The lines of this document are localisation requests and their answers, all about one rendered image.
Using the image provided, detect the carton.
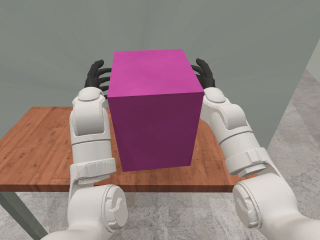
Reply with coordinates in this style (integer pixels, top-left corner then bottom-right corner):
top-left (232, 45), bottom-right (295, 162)
top-left (107, 49), bottom-right (205, 172)

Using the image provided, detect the left robot upper arm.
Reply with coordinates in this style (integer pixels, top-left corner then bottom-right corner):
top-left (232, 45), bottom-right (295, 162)
top-left (40, 184), bottom-right (128, 240)

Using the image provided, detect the right robot hand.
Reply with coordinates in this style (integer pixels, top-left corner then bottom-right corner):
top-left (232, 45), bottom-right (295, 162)
top-left (191, 58), bottom-right (216, 90)

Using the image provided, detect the robot left forearm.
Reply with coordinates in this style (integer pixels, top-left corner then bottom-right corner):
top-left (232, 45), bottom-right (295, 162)
top-left (67, 87), bottom-right (117, 224)

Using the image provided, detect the left robot hand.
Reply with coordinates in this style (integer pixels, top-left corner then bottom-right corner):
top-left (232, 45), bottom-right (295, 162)
top-left (84, 59), bottom-right (112, 99)

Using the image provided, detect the table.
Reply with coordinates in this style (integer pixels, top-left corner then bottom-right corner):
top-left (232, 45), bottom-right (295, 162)
top-left (0, 106), bottom-right (258, 240)

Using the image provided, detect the right robot upper arm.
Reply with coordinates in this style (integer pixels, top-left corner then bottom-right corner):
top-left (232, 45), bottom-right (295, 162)
top-left (232, 172), bottom-right (320, 240)

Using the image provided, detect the robot right forearm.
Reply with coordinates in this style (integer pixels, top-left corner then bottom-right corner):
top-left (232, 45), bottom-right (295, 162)
top-left (199, 87), bottom-right (299, 210)

